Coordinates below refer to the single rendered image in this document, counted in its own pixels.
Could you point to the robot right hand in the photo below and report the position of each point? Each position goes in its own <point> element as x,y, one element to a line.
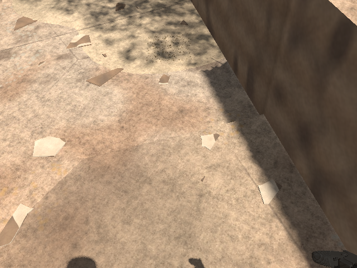
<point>335,259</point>

